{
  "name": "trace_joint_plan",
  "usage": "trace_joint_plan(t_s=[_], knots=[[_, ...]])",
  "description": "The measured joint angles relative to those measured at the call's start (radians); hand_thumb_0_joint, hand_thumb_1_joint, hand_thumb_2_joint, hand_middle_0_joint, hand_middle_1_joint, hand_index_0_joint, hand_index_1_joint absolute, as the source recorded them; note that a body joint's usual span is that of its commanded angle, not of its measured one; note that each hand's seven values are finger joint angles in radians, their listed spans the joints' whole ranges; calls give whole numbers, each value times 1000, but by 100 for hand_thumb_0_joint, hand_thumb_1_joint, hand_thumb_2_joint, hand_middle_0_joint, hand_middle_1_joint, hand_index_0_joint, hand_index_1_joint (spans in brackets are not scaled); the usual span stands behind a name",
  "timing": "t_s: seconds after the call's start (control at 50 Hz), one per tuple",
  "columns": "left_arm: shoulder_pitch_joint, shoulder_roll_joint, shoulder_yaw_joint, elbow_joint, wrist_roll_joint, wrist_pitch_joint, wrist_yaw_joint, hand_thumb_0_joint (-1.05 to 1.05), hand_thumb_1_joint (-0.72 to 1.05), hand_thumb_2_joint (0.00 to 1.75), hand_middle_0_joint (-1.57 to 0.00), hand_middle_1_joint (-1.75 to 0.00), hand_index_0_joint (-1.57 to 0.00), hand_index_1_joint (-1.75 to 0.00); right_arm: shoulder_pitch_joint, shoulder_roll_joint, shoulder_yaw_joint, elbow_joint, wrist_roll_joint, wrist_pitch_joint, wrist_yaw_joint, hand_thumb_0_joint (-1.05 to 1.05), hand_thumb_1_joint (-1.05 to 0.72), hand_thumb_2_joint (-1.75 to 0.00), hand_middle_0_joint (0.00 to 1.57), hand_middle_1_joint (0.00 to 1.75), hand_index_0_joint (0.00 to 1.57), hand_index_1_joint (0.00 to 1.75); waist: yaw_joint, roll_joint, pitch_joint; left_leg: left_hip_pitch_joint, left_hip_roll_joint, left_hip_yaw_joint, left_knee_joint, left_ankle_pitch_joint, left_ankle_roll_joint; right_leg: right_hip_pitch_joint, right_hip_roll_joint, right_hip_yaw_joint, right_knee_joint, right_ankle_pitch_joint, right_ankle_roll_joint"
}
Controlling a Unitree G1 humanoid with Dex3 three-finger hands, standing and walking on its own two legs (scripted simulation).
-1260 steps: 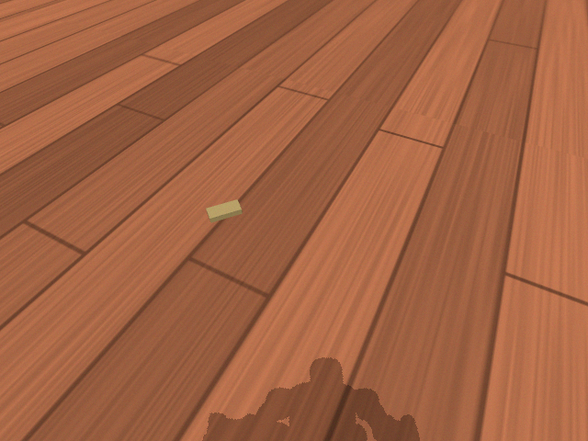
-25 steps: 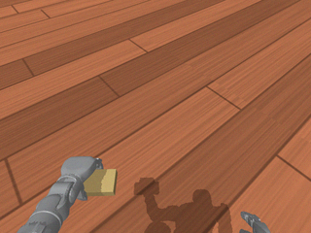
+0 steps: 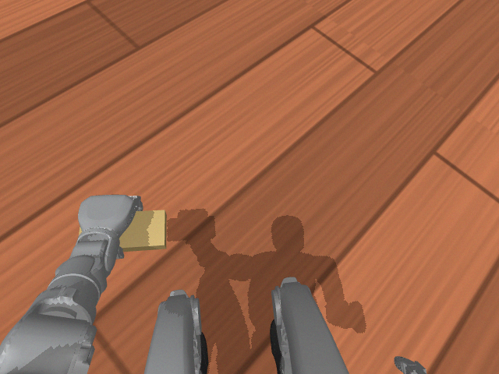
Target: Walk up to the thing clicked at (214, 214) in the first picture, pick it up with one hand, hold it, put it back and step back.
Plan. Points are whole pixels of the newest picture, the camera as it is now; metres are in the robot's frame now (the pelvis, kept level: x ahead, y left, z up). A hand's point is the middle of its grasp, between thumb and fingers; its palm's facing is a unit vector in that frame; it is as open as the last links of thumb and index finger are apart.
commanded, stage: crouch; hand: left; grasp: from above
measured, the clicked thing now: (124, 231) +0.40 +0.21 -0.16
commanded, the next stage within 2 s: lower in 1.14 s
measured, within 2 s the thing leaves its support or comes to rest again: neither
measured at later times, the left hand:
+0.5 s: hand (139, 246) +0.40 +0.22 -0.32, palm faces -0.45 +0.01 -0.89, open 10.0 cm
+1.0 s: hand (148, 250) +0.41 +0.22 -0.39, palm faces -0.47 +0.01 -0.88, open 10.0 cm
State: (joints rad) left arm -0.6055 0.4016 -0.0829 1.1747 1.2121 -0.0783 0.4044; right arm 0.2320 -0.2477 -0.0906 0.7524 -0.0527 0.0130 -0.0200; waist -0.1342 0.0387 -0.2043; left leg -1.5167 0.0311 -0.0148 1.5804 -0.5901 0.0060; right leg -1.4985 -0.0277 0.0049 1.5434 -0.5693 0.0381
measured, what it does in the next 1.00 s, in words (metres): lowers itself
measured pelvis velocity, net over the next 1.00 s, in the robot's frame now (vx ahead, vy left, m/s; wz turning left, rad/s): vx -0.02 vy -0.01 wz -0.05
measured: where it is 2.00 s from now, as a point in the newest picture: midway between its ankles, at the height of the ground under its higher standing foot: outside the picture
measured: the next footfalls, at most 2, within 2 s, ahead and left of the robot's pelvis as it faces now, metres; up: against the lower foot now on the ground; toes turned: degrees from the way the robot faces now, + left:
none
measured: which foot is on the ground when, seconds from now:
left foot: down 0.00-1.00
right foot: down 0.00-1.00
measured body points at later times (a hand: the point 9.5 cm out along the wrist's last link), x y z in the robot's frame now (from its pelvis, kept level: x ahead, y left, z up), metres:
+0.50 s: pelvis -0.01 -0.01 -0.14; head +0.21 +0.03 +0.25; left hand +0.42 +0.22 -0.27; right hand +0.07 -0.29 -0.27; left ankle +0.06 +0.12 -0.54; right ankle +0.07 -0.14 -0.54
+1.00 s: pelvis -0.02 -0.01 -0.21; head +0.21 +0.03 +0.17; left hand +0.43 +0.21 -0.34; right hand +0.02 -0.29 -0.33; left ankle +0.06 +0.12 -0.54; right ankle +0.07 -0.14 -0.54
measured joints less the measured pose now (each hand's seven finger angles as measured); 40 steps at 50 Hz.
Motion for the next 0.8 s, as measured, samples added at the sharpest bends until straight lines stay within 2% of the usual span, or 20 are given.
trace_joint_plan(t_s=[0.1,0.18,0.32,0.6,0.8], knots=[[-41,22,21,25,-1,-18,-14,0,1,45,-79,-38,-77,-40,-13,16,18,3,-13,-27,14,0,-90,-90,20,30,20,30,-13,7,-4,-164,-6,-10,134,-25,1,-159,-4,-2,133,-29,1],[-65,44,35,34,10,-46,-14,1,1,45,-79,-39,-77,-41,-31,22,30,7,-23,-49,30,0,-90,-90,20,30,20,30,-19,5,-4,-278,-11,-22,232,-43,-1,-266,-6,-8,229,-51,0],[-112,73,57,61,43,-70,17,1,0,46,-79,-39,-77,-41,-68,17,37,9,-47,-78,65,0,-90,-90,20,30,20,30,-26,-7,4,-425,-18,-44,371,-73,-10,-404,-9,-21,365,-85,-3],[-169,116,105,113,60,-79,35,1,0,48,-78,-40,-76,-42,-104,1,41,-6,-75,-90,114,0,-91,-90,20,30,20,30,-46,-26,50,-564,-13,-70,540,-103,-21,-542,4,-33,525,-109,-9],[-209,153,120,174,67,-100,47,1,1,46,-77,-40,-75,-42,-90,-5,47,12,-86,-91,134,0,-91,-90,20,30,20,30,-63,-32,79,-644,-10,-81,635,-103,-23,-624,14,-35,614,-102,-8]])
